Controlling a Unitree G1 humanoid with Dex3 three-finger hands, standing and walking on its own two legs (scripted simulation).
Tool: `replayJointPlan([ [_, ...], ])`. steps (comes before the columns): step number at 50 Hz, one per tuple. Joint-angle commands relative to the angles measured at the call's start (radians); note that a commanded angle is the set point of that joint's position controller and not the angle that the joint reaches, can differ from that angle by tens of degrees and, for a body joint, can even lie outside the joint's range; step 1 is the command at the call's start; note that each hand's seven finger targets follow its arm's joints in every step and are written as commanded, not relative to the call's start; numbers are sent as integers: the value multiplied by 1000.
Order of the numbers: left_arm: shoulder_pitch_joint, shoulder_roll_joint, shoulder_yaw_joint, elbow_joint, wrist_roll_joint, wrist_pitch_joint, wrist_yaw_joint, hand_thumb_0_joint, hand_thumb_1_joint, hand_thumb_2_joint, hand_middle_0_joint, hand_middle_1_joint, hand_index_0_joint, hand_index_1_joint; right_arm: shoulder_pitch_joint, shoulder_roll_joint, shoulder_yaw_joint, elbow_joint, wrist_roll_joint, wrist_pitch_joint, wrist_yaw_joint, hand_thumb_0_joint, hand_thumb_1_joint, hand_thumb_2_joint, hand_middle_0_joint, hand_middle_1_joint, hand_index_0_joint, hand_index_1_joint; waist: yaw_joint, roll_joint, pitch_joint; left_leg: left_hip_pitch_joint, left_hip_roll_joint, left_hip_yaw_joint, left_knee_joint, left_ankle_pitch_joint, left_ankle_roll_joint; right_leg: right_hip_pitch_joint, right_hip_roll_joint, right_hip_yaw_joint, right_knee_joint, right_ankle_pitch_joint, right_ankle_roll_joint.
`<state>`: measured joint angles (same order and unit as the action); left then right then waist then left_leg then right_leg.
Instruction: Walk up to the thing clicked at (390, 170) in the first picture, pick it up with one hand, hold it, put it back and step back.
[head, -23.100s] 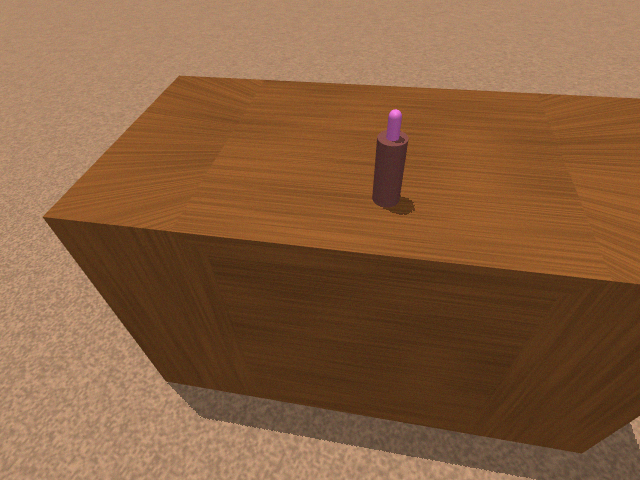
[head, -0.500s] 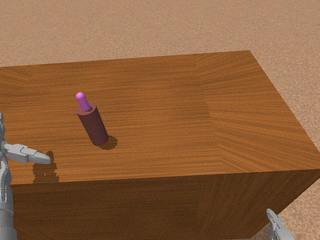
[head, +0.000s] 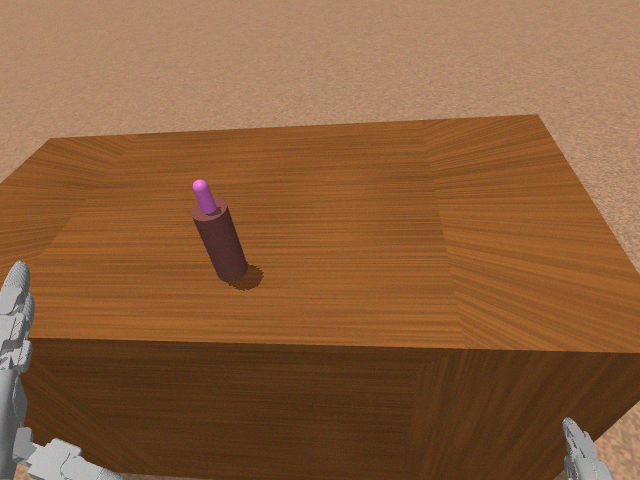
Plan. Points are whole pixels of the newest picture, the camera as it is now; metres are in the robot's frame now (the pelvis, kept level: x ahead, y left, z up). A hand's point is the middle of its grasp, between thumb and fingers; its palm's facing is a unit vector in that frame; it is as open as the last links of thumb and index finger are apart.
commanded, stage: sink last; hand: left
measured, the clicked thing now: (217, 230) +0.48 +0.21 +0.08
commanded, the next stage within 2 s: home in 0.20 s
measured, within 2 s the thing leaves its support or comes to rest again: neither
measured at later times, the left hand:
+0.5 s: hand (78, 409) +0.18 +0.26 +0.13, palm faces +0.36 -0.83 -0.42, open 17.6 cm
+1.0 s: hand (226, 478) +0.18 +0.18 -0.08, palm faces +0.05 -0.98 -0.19, open 17.6 cm
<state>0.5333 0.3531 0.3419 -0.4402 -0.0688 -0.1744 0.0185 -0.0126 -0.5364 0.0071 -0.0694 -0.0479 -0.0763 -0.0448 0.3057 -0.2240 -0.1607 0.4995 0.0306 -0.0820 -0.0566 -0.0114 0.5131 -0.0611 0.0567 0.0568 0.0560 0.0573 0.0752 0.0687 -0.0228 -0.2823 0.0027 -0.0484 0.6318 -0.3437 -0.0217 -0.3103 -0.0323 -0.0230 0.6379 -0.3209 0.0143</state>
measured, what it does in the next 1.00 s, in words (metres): stands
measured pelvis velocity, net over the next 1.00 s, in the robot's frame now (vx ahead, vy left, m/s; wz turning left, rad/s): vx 0.01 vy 0.01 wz -0.03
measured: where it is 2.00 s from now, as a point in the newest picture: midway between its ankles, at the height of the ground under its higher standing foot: outside the picture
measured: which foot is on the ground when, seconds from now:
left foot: down 0.00-1.00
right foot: down 0.00-1.00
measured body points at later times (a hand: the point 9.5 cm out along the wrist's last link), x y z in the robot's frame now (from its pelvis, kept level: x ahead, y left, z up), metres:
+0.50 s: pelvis -0.01 +0.00 +0.01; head -0.01 -0.01 +0.46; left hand +0.16 +0.31 +0.15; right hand +0.15 -0.26 -0.07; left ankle +0.00 +0.14 -0.72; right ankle +0.01 -0.13 -0.72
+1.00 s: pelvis +0.01 +0.01 +0.01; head +0.03 +0.02 +0.46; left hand +0.17 +0.23 -0.07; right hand +0.17 -0.22 -0.08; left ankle +0.00 +0.14 -0.72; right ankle +0.01 -0.13 -0.72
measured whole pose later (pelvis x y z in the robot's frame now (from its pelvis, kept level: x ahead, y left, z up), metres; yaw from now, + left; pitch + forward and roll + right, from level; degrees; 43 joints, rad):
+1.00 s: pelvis +0.01 +0.01 +0.01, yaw -2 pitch +0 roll +0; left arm 0.28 0.17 0.02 0.50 0.00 -0.12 0.04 -0.01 -0.58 0.03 -0.05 -0.05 -0.05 -0.05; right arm 0.18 -0.18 0.00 0.66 0.00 -0.13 -0.05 0.01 -0.85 -0.88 0.19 0.30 0.20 0.30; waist 0.01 -0.01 0.04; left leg -0.22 0.01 -0.02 0.51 -0.29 -0.01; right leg -0.25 -0.02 0.00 0.50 -0.25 0.02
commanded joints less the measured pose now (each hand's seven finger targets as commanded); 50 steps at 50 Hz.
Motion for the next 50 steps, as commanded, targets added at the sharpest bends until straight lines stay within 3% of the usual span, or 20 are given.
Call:
replayJointPlan([
  [1,-134,206,169,-121,-4,-99,20,0,-550,25,-56,-52,-58,-50,-23,-117,-53,-150,-5,-70,-19,0,522,-55,56,53,54,53,-33,-104,5,-8,-33,79,-121,91,42,15,5,-22,-167,68,2],
  [2,-129,209,175,-111,-4,-109,18,0,-539,24,-55,-57,-59,-52,-13,-96,-40,-128,-5,-70,-12,0,528,-53,56,54,54,54,-20,-80,18,-22,-37,82,-125,86,41,19,1,-21,-171,60,1],
  [4,-133,210,183,-64,-6,-125,16,0,-539,17,-56,-53,-61,-48,-57,-144,-71,-167,-5,-87,-14,0,525,-53,56,53,54,53,-20,-107,32,-18,-34,78,-145,55,41,24,3,-21,-182,24,2],
  [5,-146,209,178,-64,-7,-135,13,0,-547,23,-57,-53,-60,-51,-65,-114,-40,-168,-2,-90,-9,0,521,-55,56,53,54,53,-9,-77,37,-24,-37,80,-150,39,41,28,-2,-12,-191,0,0],
  [6,-150,207,183,-37,-6,-144,14,0,-542,21,-55,-49,-57,-47,-64,-118,-43,-170,0,-94,-6,0,526,-53,56,53,54,53,-12,-86,33,-24,-34,78,-160,33,41,34,2,-16,-189,0,-2],
  [15,-173,228,180,-5,1,-193,29,0,-611,46,-78,-61,-70,-69,-108,-179,-77,-138,-3,-123,-7,0,464,-73,56,53,54,53,-7,-44,-25,15,-23,65,-205,74,38,102,17,-29,-193,53,-9],
  [16,-175,242,187,-27,3,-197,33,0,-537,65,-52,-56,-51,-57,-114,-180,-75,-134,-5,-128,-9,0,384,-153,128,133,128,133,0,-18,-39,23,-22,63,-207,95,36,118,18,-30,-192,77,-10],
  [21,-129,159,102,75,12,-197,36,0,-598,34,-45,-51,-47,-49,-141,-72,30,-96,-4,-133,2,0,-16,-546,138,197,138,197,5,-30,30,-9,-15,58,-237,64,38,128,24,-41,-208,55,-8],
  [25,-90,86,9,146,17,-194,23,0,-597,36,-45,-52,-48,-49,-140,-19,111,-87,-4,-130,8,0,-336,-618,151,217,151,217,-6,-35,41,-4,-17,66,-243,57,42,120,22,-41,-222,54,-6],
  [29,-72,57,-50,220,23,-170,16,0,-567,52,-47,-56,-50,-53,-115,-109,45,-66,-13,-128,1,0,-577,-717,168,246,168,246,-42,-52,18,41,-17,68,-238,108,39,107,25,-41,-223,102,-7],
  [33,-110,31,-108,294,38,-133,17,0,-611,23,-43,-46,-44,-44,-133,-148,0,-37,-21,-128,-9,0,-719,-799,183,271,183,271,-74,-71,-7,91,-16,63,-237,153,37,94,28,-42,-223,142,-7],
  [34,-124,29,-119,315,41,-123,21,0,-611,17,-41,-45,-43,-43,-156,-138,12,-45,-22,-130,-11,0,-784,-838,189,282,189,282,-71,-62,-33,103,-17,63,-235,171,36,103,27,-41,-221,159,-8],
  [37,-201,-11,-185,390,54,-101,26,0,-611,7,-40,-42,-41,-40,-194,-54,82,-41,-20,-129,-12,0,-883,-895,199,299,200,299,-71,-76,-43,103,-12,59,-225,231,34,105,26,-44,-210,209,-9],
  [40,-204,-66,-252,564,61,-71,23,0,-604,27,-43,-47,-45,-45,-199,-25,120,-19,-21,-122,-12,0,-895,-902,201,301,201,301,-73,-88,-45,95,-11,61,-215,252,32,109,20,-39,-204,230,-11],
  [43,-265,-67,-276,673,64,-49,25,0,-587,35,-45,-47,-45,-47,-192,-28,138,6,-24,-107,-12,0,-896,-902,201,301,201,301,-68,-52,-61,84,-9,63,-207,285,23,116,19,-38,-194,257,-16],
  [46,-281,-25,-252,781,64,-20,33,0,-581,38,-46,-48,-46,-48,-169,-87,104,-1,-26,-93,-11,0,-896,-902,201,301,201,301,-64,-21,-105,89,-3,65,-195,363,8,146,23,-34,-184,313,-23],
  [47,-302,-27,-258,802,65,-12,35,0,-586,35,-45,-47,-45,-47,-178,-69,118,5,-24,-86,-9,0,-896,-902,201,301,201,301,-58,3,-115,93,-3,68,-194,392,3,154,22,-31,-180,337,-26],
  [48,-351,60,-132,716,68,-23,68,0,-583,36,-46,-46,-45,-47,-121,-132,99,96,-33,-75,-12,0,-895,-902,201,301,201,301,-37,21,-120,97,-6,69,-180,376,-1,158,35,-33,-175,323,-28],
  [49,-328,-21,-232,784,73,-11,61,0,-588,33,-45,-45,-45,-46,-127,-113,113,86,-31,-71,-11,0,-895,-902,201,301,201,301,-64,17,-105,101,-5,74,-182,369,-2,149,36,-31,-179,318,-32],
  [50,-310,-73,-283,841,70,3,55,0,-567,45,-47,-49,-47,-49,-137,-100,119,78,-32,-70,-10,0,-895,-902,201,301,201,301,-78,-17,-81,80,-7,75,-180,360,3,145,36,-33,-183,321,-29],
])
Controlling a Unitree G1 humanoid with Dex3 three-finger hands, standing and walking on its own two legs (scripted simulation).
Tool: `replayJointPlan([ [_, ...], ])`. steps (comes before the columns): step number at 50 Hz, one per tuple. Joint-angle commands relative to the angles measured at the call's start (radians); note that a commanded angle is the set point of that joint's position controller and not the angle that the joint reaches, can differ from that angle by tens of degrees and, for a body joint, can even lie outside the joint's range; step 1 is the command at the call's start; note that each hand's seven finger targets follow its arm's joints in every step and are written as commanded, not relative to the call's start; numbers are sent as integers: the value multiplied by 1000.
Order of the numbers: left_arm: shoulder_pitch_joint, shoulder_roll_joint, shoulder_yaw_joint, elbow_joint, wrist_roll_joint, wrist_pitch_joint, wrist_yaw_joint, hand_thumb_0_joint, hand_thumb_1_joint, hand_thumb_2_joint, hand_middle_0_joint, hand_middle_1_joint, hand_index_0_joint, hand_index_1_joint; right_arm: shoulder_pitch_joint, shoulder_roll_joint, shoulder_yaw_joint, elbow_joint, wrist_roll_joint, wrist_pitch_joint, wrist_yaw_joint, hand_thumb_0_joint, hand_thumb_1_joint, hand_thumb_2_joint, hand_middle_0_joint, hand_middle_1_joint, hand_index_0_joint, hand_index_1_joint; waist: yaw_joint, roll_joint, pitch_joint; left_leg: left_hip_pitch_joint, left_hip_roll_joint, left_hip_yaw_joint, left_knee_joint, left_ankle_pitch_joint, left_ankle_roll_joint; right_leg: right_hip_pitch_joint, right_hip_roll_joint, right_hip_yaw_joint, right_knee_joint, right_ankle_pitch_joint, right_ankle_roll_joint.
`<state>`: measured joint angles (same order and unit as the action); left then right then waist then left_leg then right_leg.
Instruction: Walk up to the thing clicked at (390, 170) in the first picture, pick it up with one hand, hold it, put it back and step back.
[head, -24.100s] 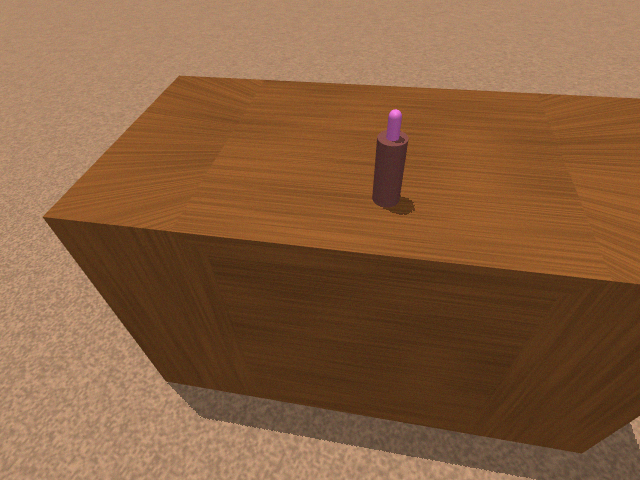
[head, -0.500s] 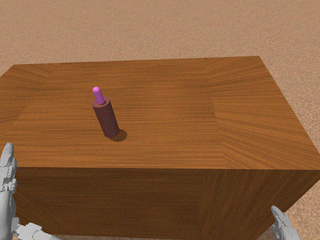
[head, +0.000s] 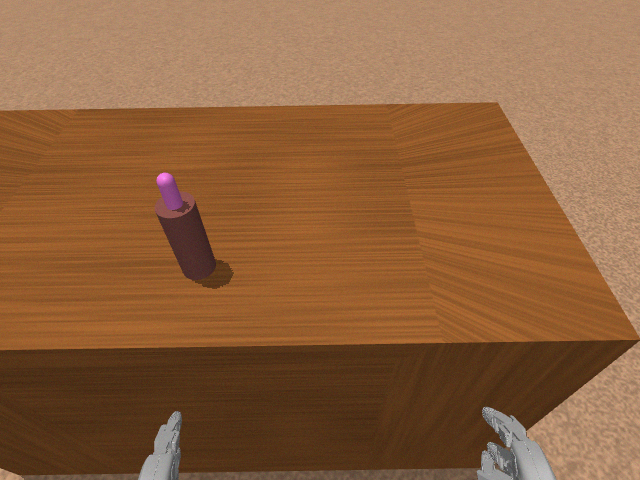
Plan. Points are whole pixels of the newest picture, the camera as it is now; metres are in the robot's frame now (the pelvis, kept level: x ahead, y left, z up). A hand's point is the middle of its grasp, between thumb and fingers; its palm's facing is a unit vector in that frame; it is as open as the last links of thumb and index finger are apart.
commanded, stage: home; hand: left
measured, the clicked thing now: (183, 226) +0.46 +0.22 +0.07
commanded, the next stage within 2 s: none
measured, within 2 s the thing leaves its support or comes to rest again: neither
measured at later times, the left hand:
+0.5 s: hand out of the picture +0.16 +0.19 -0.12, palm faces -0.05 -0.95 -0.30, open 17.6 cm
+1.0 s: hand out of the picture +0.02 +0.26 -0.14, palm faces -0.05 -0.92 -0.39, open 17.6 cm
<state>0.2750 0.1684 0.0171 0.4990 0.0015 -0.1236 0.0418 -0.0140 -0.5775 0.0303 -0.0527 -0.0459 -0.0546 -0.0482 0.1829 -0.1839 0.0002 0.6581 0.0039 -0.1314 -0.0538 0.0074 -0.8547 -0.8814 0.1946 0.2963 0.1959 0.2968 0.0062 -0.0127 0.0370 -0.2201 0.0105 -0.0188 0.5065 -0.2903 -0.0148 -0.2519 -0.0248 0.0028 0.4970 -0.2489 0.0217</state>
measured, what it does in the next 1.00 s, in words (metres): stands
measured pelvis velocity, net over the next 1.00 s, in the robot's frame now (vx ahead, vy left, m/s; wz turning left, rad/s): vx -0.02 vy -0.01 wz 0.00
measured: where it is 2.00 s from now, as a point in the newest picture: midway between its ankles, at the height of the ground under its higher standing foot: outside the picture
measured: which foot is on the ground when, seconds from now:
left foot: down 0.00-1.00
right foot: down 0.00-1.00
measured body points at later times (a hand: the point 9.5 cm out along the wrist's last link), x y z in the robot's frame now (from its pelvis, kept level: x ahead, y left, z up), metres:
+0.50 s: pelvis +0.00 +0.00 +0.00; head +0.01 -0.01 +0.45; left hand +0.16 +0.24 -0.10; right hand +0.13 -0.26 -0.12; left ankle -0.01 +0.13 -0.74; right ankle +0.01 -0.14 -0.74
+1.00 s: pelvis -0.02 -0.01 +0.01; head -0.04 -0.02 +0.46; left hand +0.02 +0.30 -0.12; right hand +0.03 -0.31 -0.13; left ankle -0.01 +0.13 -0.74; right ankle +0.01 -0.14 -0.74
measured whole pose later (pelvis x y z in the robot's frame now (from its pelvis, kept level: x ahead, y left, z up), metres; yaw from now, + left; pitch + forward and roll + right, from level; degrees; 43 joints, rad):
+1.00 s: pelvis -0.02 -0.01 +0.01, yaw +0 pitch -4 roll +1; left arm 0.19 0.38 -0.04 1.11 0.02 -0.01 0.00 -0.01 -0.56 0.04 -0.05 -0.04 -0.05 -0.05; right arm 0.20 -0.36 0.01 1.09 -0.02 0.00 0.03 0.01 -0.90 -0.91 0.20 0.30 0.20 0.30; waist 0.01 0.02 0.03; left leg -0.12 0.01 -0.02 0.38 -0.19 -0.03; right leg -0.17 -0.02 0.00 0.40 -0.17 0.01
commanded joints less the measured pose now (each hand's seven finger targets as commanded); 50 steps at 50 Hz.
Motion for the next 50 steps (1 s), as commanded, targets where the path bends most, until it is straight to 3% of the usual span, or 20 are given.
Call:
replayJointPlan([
  [1,-80,97,36,-111,-4,-42,37,0,-576,40,-46,-47,-46,-47,-19,-142,-46,-84,-3,-21,-10,0,-895,-902,201,301,201,301,-6,51,-140,15,-15,46,-56,289,0,86,29,-59,-43,243,-35],
  [3,-78,124,60,-79,-3,-33,45,0,-567,45,-47,-49,-47,-49,-31,-145,-45,-87,2,-9,-13,0,-895,-902,201,301,201,301,1,57,-144,12,-21,53,-60,245,7,86,22,-51,-58,212,-33],
  [5,-133,138,54,-168,-6,-37,49,0,-550,55,-49,-52,-48,-52,-37,-144,-41,-92,2,-4,-7,0,-895,-902,201,301,201,301,11,72,-160,24,-18,54,-66,261,3,99,25,-54,-52,225,-33],
  [7,-98,91,21,-104,-9,-23,49,0,-575,41,-46,-48,-46,-48,-34,-149,-44,-92,4,0,-8,0,-895,-902,201,301,201,301,-2,32,-150,32,-11,51,-61,286,4,86,32,-61,-50,244,-32],
  [9,-116,91,14,-112,-10,-18,51,0,-581,37,-46,-47,-45,-47,-38,-147,-42,-98,4,4,-7,0,-895,-902,201,301,201,301,-4,0,-143,17,-11,49,-55,286,8,84,32,-62,-51,252,-27],
  [10,-98,98,33,-84,-7,-13,54,0,-562,48,-48,-50,-47,-50,-27,-157,-51,-91,5,7,-6,0,-895,-902,201,301,201,301,2,-12,-158,22,-12,50,-54,288,9,92,31,-60,-46,255,-28],
  [19,-121,109,37,-83,-6,4,62,0,-583,36,-46,-46,-45,-47,-31,-158,-53,-100,8,31,-6,0,-896,-902,201,301,201,301,2,3,-143,24,-10,56,-64,272,6,79,35,-57,-46,235,-29],
  [20,-46,345,71,90,53,27,33,0,-609,22,-43,-44,-43,-44,25,-306,-92,8,-61,60,18,0,-896,-902,201,301,201,301,-11,60,-170,51,74,-22,-6,400,18,84,-81,42,12,401,-66],
  [22,-37,334,67,118,47,41,12,0,-611,2,-40,-37,-39,-38,34,-302,-92,25,-47,83,33,0,-896,-902,201,301,201,301,-6,47,-228,70,79,-26,-3,451,33,141,-95,48,35,476,-75],
  [25,-98,315,31,191,29,45,-4,0,-597,28,-44,-44,-44,-45,8,-292,-75,75,-32,90,48,0,-896,-902,201,301,201,301,-12,0,-147,49,80,-43,-46,317,37,90,-87,40,-9,345,-60],
  [29,-137,354,12,288,28,54,-10,0,-587,34,-45,-45,-45,-46,-20,-305,-63,149,-31,101,59,0,-895,-902,201,301,201,301,-18,-15,-52,30,75,-56,-96,214,31,51,-91,60,-78,230,-57],
  [32,-147,368,5,348,25,67,-16,0,-595,29,-44,-44,-44,-45,-43,-327,-58,199,-30,102,59,0,-895,-902,201,301,201,301,-9,41,-36,42,82,-65,-141,198,31,50,-81,60,-97,169,-52],
  [37,-168,403,-3,439,22,73,-18,0,-597,28,-44,-44,-44,-44,-47,-353,-46,279,-26,111,61,0,-895,-902,201,301,201,301,-11,12,-46,64,84,-73,-174,151,32,83,-91,80,-142,131,-55],
  [45,-152,440,-5,532,17,87,-25,0,-585,35,-45,-45,-45,-46,-43,-381,-38,352,-26,115,62,0,-895,-902,201,301,201,301,-1,1,10,29,81,-86,-231,11,34,57,-84,97,-205,-68,-47],
  [50,-152,442,-1,555,13,88,-27,0,-586,34,-45,-45,-45,-45,-25,-388,-37,369,-26,113,61,0,-895,-902,201,301,201,301,-5,8,0,42,86,-85,-227,21,41,57,-93,116,-219,-59,-50],
])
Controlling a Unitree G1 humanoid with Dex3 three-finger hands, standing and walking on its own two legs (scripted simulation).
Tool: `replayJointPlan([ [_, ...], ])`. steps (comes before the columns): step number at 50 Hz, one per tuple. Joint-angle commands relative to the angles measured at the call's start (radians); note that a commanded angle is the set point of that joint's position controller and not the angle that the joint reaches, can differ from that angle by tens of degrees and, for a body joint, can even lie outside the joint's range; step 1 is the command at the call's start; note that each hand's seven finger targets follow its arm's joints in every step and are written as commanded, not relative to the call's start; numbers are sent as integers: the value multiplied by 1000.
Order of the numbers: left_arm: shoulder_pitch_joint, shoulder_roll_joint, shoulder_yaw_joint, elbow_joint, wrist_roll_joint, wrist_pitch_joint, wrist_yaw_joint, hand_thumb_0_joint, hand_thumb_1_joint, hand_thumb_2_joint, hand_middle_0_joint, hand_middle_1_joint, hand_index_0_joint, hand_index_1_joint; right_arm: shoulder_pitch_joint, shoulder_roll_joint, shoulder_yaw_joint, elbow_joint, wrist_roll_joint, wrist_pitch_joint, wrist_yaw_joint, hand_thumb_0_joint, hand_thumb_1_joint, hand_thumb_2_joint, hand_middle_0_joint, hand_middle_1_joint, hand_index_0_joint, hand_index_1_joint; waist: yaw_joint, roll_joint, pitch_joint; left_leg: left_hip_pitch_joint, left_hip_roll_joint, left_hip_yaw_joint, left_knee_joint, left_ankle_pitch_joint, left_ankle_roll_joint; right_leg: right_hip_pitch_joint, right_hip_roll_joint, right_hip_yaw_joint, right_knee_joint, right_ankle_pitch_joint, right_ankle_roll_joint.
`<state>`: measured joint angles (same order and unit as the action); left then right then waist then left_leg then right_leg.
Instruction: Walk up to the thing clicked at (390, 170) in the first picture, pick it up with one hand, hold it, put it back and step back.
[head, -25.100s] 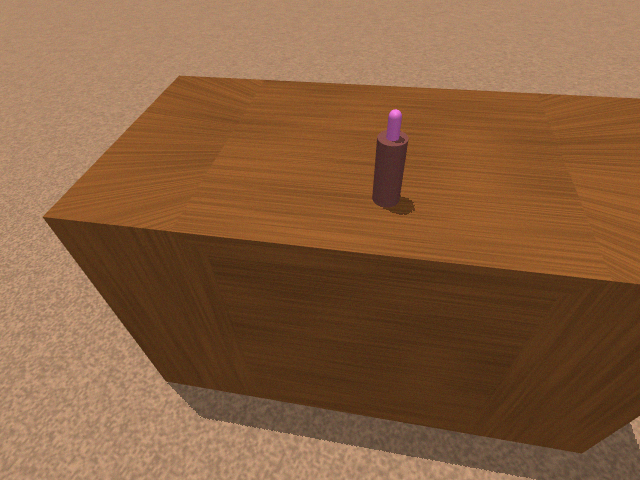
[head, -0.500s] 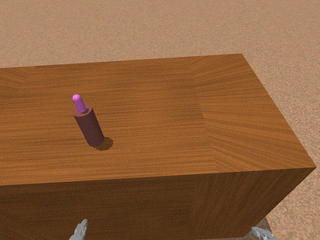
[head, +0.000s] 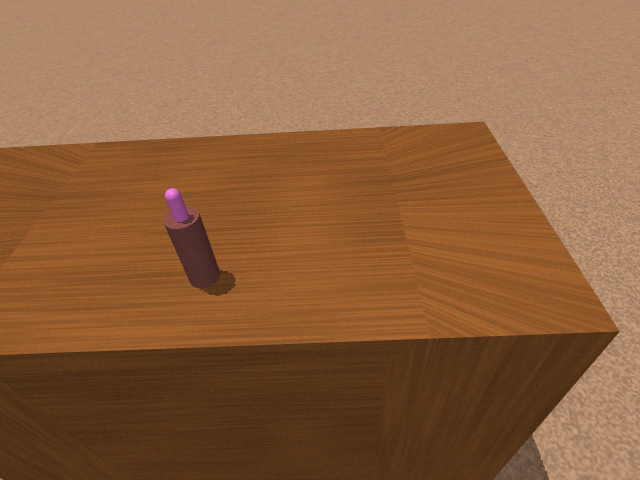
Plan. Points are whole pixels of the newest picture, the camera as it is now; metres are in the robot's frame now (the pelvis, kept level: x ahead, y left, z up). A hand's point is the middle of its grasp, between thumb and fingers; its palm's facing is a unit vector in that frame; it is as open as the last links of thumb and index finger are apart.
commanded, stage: home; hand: left
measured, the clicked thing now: (189, 237) +0.49 +0.23 +0.06
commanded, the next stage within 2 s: stand in 1.18 s
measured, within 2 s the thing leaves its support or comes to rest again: neither
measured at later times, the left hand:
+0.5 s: hand out of the picture +0.07 +0.26 -0.15, palm faces -0.04 -0.93 -0.36, open 17.6 cm
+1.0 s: hand out of the picture +0.09 +0.25 -0.15, palm faces -0.05 -0.93 -0.36, open 17.5 cm
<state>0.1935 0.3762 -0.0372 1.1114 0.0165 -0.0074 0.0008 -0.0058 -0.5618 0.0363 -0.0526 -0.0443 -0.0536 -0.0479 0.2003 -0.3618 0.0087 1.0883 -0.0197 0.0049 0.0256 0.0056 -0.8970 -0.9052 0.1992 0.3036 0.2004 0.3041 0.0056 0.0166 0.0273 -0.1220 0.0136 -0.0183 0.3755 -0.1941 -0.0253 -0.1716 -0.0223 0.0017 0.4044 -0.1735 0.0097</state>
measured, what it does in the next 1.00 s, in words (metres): stands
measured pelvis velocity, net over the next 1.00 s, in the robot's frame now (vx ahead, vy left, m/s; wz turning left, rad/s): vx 0.02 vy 0.00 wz -0.01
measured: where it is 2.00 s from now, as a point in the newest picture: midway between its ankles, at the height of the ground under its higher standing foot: outside the picture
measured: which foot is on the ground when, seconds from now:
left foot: down 0.00-1.00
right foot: down 0.00-1.00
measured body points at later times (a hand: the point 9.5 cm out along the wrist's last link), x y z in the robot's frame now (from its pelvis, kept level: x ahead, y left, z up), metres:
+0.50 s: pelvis +0.00 +0.00 +0.00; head +0.00 -0.01 +0.45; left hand +0.07 +0.30 -0.13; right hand +0.06 -0.30 -0.14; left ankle +0.01 +0.14 -0.74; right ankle +0.03 -0.12 -0.74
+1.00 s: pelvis +0.02 +0.00 +0.00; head +0.02 -0.01 +0.45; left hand +0.09 +0.30 -0.12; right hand +0.08 -0.30 -0.13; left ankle +0.01 +0.14 -0.74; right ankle +0.03 -0.12 -0.74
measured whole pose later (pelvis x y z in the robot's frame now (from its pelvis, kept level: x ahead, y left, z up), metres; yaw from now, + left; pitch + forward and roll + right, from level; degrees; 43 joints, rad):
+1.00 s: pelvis +0.02 +0.00 +0.00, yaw -1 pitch -3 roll +0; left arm 0.11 0.35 -0.02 1.14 0.01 -0.01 0.00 0.00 -0.55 0.04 -0.05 -0.05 -0.06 -0.05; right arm 0.14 -0.36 0.01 1.11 -0.01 0.00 0.01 0.00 -0.90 -0.91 0.20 0.30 0.20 0.30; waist 0.00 0.01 0.05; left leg -0.09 0.03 -0.01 0.33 -0.20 -0.03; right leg -0.14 -0.01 0.01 0.35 -0.17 0.01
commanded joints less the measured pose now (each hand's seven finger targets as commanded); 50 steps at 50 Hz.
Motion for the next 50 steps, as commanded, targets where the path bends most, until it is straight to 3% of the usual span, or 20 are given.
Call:
replayJointPlan([
  [1,-65,237,54,-52,-1,-27,14,0,-605,23,-43,-42,-43,-43,-45,-204,-43,-56,-2,-22,-18,0,-895,-902,201,301,201,301,1,-33,40,-70,76,-88,-99,-106,48,-48,-90,115,-140,-179,-35],
  [3,-66,240,57,-48,-1,-25,12,0,-576,40,-46,-47,-46,-47,-35,-208,-45,-54,0,-23,-19,0,-895,-902,201,301,201,301,-3,-27,44,-67,77,-89,-101,-128,50,-58,-91,123,-141,-204,-39],
  [6,-67,224,58,-45,-4,-28,12,0,-585,35,-45,-45,-45,-46,-35,-207,-45,-54,0,-25,-18,0,-895,-902,201,301,201,301,0,-24,9,-68,83,-87,-97,-80,53,-15,-93,122,-134,-140,-36],
  [8,-68,229,61,-39,-3,-26,11,0,-591,32,-45,-45,-44,-45,-33,-202,-45,-53,-1,-25,-21,0,-895,-902,201,301,201,301,-2,-25,28,-74,78,-83,-100,-95,48,-32,-88,122,-137,-159,-34],
  [13,-71,211,59,-35,-7,-26,10,0,-593,30,-44,-44,-44,-44,-49,-204,-41,-54,5,-29,-26,0,-895,-902,201,301,201,301,4,-8,-8,-51,96,-88,-99,-22,49,16,-90,110,-112,-38,-36],
  [20,-91,206,60,-31,-8,-22,9,0,-585,36,-45,-47,-45,-46,-51,-203,-33,-47,9,-30,-30,0,-896,-902,201,301,201,301,1,-14,-2,-54,98,-81,-113,-8,45,30,-93,107,-106,-2,-34],
  [28,-111,201,59,-34,-7,-25,9,0,-587,34,-45,-46,-45,-46,-69,-210,-37,-44,9,-31,-32,0,-896,-902,201,301,201,301,-3,-23,-37,-11,106,-74,-97,78,39,52,-100,99,-100,105,-31],
  [31,-118,200,60,-31,-8,-24,10,0,-575,42,-46,-49,-47,-49,-76,-209,-37,-40,9,-29,-31,0,-896,-902,201,301,201,301,-3,-21,-24,-12,106,-74,-100,59,39,45,-97,99,-110,76,-28],
  [39,-118,201,63,-31,-8,-26,9,0,-561,50,-48,-51,-48,-51,-86,-207,-40,-36,10,-29,-32,0,-896,-903,201,301,201,301,-5,-28,-45,19,111,-65,-96,111,36,60,-101,97,-108,152,-28],
  [46,-122,202,65,-30,-8,-20,9,0,-583,37,-46,-48,-46,-48,-88,-206,-41,-34,7,-27,-32,0,-896,-902,201,301,201,301,-3,-20,-16,-9,106,-63,-116,46,32,44,-95,100,-120,60,-30],
  [50,-123,199,65,-32,-8,-22,10,0,-561,50,-48,-51,-48,-51,-95,-207,-42,-34,9,-26,-32,0,-896,-902,201,301,201,301,-5,-18,-21,-2,108,-63,-107,47,37,46,-97,103,-122,75,-31],
])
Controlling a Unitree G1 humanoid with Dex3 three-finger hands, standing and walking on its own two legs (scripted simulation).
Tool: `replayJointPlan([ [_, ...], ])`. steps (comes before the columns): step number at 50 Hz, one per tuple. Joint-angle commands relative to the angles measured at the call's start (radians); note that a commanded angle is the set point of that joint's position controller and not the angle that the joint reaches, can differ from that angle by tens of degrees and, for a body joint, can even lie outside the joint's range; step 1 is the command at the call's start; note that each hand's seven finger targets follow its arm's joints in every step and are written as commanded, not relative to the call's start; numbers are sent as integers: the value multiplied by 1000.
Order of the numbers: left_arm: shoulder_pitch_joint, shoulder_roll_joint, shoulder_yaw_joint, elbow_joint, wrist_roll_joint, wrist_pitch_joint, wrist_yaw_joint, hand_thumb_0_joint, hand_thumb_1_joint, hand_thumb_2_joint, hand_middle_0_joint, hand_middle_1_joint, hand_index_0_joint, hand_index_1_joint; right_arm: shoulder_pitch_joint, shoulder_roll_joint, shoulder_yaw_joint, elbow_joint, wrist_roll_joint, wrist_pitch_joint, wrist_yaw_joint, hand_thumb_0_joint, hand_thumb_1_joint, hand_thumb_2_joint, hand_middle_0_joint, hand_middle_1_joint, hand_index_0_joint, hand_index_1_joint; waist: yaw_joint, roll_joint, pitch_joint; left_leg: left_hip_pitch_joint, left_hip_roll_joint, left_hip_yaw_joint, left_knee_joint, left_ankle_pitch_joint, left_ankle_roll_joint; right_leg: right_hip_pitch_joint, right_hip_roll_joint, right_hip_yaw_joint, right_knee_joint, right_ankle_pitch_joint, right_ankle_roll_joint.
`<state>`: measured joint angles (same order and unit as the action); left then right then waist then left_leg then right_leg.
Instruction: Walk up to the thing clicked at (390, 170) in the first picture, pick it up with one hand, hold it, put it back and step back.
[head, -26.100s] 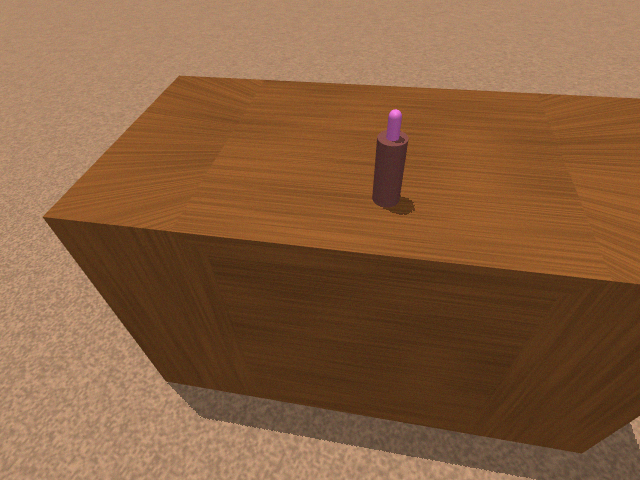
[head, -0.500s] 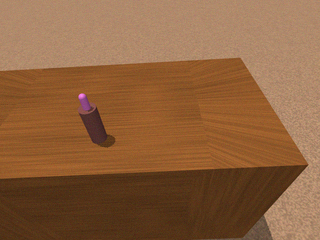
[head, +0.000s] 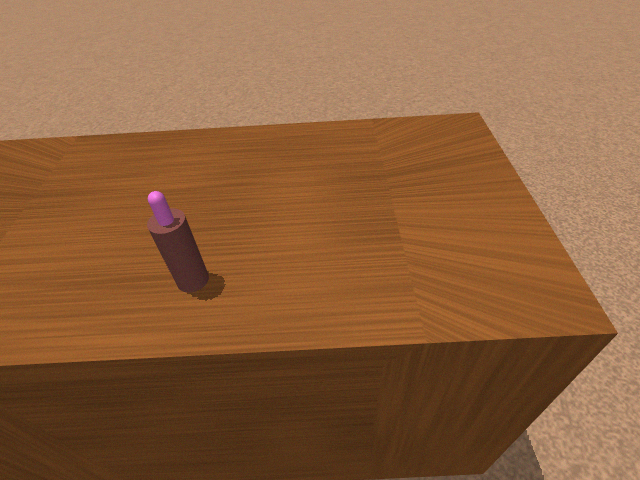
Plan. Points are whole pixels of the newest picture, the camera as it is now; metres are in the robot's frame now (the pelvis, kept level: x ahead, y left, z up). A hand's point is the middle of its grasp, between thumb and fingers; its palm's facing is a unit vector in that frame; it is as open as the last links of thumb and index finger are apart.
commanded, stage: home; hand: left
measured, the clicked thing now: (175, 241) +0.47 +0.24 +0.06
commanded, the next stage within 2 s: stand in 0.18 s
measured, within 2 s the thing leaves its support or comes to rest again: neither
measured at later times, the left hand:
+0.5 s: hand out of the picture +0.09 +0.26 -0.15, palm faces -0.04 -0.93 -0.36, open 15.1 cm
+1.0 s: hand out of the picture +0.09 +0.25 -0.15, palm faces -0.05 -0.94 -0.35, open 7.5 cm
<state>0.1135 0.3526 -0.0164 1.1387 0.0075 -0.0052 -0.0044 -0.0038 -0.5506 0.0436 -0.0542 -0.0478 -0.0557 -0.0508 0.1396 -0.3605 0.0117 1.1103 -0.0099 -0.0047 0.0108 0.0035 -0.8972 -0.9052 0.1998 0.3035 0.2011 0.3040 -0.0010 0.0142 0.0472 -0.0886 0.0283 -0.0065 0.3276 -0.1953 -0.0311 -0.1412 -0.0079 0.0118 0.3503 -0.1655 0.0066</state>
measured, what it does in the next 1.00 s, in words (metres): stands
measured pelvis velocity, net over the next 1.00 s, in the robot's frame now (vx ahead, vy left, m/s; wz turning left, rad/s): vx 0.01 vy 0.00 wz -0.01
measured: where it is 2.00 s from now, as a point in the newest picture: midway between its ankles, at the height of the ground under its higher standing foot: outside the picture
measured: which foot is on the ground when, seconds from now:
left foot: down 0.00-1.00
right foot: down 0.00-1.00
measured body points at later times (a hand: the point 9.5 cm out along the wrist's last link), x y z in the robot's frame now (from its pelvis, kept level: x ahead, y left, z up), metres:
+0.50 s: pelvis +0.01 +0.00 +0.00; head +0.02 -0.01 +0.45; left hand +0.09 +0.30 -0.13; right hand +0.08 -0.30 -0.14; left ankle -0.01 +0.14 -0.75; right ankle +0.02 -0.12 -0.75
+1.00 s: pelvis +0.01 +0.00 +0.00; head +0.02 +0.00 +0.45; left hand +0.09 +0.30 -0.13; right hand +0.08 -0.30 -0.14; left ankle -0.01 +0.14 -0.75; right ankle +0.02 -0.12 -0.75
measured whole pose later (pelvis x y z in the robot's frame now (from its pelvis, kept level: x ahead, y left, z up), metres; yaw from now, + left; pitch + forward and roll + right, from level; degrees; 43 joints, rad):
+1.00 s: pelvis +0.01 +0.00 +0.00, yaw -1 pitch -2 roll +0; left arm 0.12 0.35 -0.01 1.13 0.01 0.00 0.00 0.00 0.88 0.89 -0.20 -0.30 -0.20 -0.30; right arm 0.13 -0.35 0.00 1.11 -0.01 0.00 0.01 0.00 -0.90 -0.90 0.20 0.30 0.20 0.30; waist 0.00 0.01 0.05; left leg -0.07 0.03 0.01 0.31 -0.21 -0.03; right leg -0.13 -0.01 0.02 0.34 -0.17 0.01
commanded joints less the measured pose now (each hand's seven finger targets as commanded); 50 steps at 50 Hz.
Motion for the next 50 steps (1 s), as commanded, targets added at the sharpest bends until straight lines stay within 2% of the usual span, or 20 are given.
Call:
replayJointPlan([
  [1,-40,224,46,-62,4,-26,15,0,-553,55,-49,-52,-49,-52,-33,-210,-45,-58,-2,-17,-18,0,-896,-902,201,301,201,301,0,-14,-54,-25,95,-74,-57,47,43,18,-114,95,-68,84,-27],
  [4,-41,221,45,-60,1,-25,14,0,-558,51,-48,-51,-48,-51,-31,-208,-43,-54,-2,-18,-17,0,-896,-902,201,301,201,301,2,-10,-45,-37,93,-76,-62,60,41,22,-111,89,-62,84,-25],
  [6,-42,225,47,-64,2,-26,16,0,-555,52,-48,-51,-48,-52,-28,-210,-46,-57,-4,-19,-19,0,-896,-902,201,301,201,301,0,-22,-81,-12,102,-70,-50,116,43,44,-121,91,-47,159,-30],
  [8,-36,223,45,-61,0,-25,16,0,-560,50,-48,-51,-48,-51,-29,-209,-44,-55,0,-19,-20,0,-896,-902,201,301,201,301,2,-8,-77,-6,102,-74,-52,154,40,45,-117,82,-42,183,-28],
  [14,-39,222,45,-62,0,-23,16,0,-556,52,-48,-52,-48,-52,-28,-209,-45,-50,0,-18,-21,0,-896,-902,201,301,201,301,1,-19,-62,-5,101,-72,-57,121,37,33,-113,82,-53,149,-24],
  [16,-41,220,45,-63,1,-22,18,0,-396,212,-200,-212,-200,-212,-27,-208,-47,-52,-1,-16,-20,0,-900,-900,200,300,200,300,-1,-22,-62,-6,100,-70,-56,116,36,30,-114,82,-54,146,-26],
  [17,-41,220,46,-64,0,-23,17,0,-316,292,-200,-292,-200,-292,-23,-208,-47,-53,-3,-16,-20,0,-900,-900,200,300,200,300,-1,-17,-67,-8,100,-65,-54,117,39,35,-118,87,-54,157,-26],
  [24,-35,219,46,-69,1,-25,17,0,244,852,-200,-300,-200,-301,-27,-207,-47,-53,-1,-19,-21,0,-900,-900,200,300,200,300,-2,-20,-77,18,105,-60,-53,164,39,39,-118,83,-45,210,-24],
  [25,-36,220,46,-68,2,-23,18,0,324,900,-200,-300,-200,-301,-31,-205,-48,-53,0,-18,-21,0,-900,-900,200,300,200,300,-2,-22,-72,18,106,-64,-53,163,38,34,-115,79,-43,201,-26],
  [32,-42,218,48,-71,1,-23,18,0,884,900,-200,-300,-200,-301,-32,-206,-51,-53,-3,-17,-21,0,-900,-900,200,300,200,300,0,-25,-49,-6,101,-61,-63,111,39,28,-115,86,-59,147,-25],
  [38,-37,220,49,-75,1,-25,17,0,900,900,-200,-300,-200,-301,-34,-201,-52,-51,-1,-16,-18,0,-900,-900,200,300,200,300,0,-26,-57,1,101,-60,-62,97,40,31,-116,90,-62,146,-28],
  [43,-29,218,49,-77,1,-25,17,0,900,900,-200,-300,-200,-301,-40,-203,-52,-57,0,-19,-20,0,-900,-900,200,300,200,300,0,-3,-79,14,105,-54,-54,148,43,50,-119,87,-48,217,-30],
  [47,-31,220,50,-75,-2,-24,18,0,900,900,-200,-300,-200,-301,-35,-202,-52,-53,-1,-17,-20,0,-900,-900,200,300,200,300,1,-18,-65,19,103,-57,-63,142,38,32,-113,86,-49,192,-29],
  [50,-27,219,52,-73,1,-22,17,0,900,900,-200,-300,-200,-301,-34,-201,-51,-55,0,-17,-20,0,-900,-900,200,300,200,300,1,-12,-52,4,102,-53,-69,92,42,31,-115,92,-56,162,-30],
])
